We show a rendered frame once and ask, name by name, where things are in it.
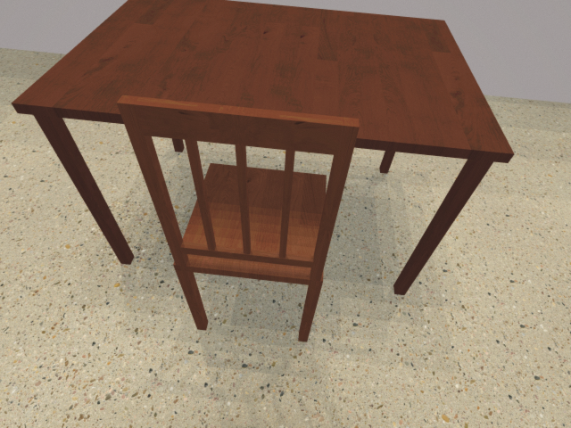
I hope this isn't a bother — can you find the table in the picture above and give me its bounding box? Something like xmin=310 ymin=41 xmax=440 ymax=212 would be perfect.
xmin=12 ymin=0 xmax=514 ymax=295

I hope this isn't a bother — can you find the chair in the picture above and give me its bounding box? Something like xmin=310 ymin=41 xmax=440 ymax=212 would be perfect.
xmin=117 ymin=95 xmax=360 ymax=342

